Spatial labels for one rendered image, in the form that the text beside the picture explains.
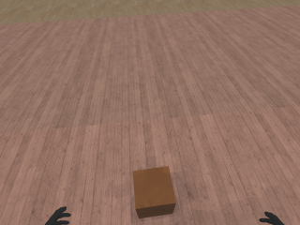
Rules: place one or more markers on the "right robot hand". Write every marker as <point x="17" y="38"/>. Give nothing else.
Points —
<point x="272" y="219"/>

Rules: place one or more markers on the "left robot hand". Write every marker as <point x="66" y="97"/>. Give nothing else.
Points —
<point x="53" y="220"/>

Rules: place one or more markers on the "carton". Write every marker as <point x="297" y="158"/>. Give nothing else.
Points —
<point x="153" y="192"/>

